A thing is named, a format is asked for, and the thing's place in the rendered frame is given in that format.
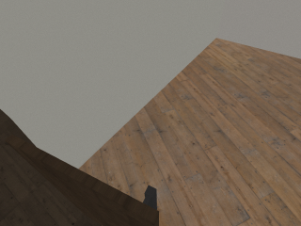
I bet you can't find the handle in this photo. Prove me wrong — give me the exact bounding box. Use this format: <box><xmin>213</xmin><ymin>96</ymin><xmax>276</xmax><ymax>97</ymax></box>
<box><xmin>143</xmin><ymin>186</ymin><xmax>157</xmax><ymax>210</ymax></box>

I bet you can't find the cupboard door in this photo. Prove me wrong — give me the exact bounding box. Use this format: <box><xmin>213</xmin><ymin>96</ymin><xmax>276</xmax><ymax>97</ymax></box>
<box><xmin>5</xmin><ymin>135</ymin><xmax>159</xmax><ymax>226</ymax></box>

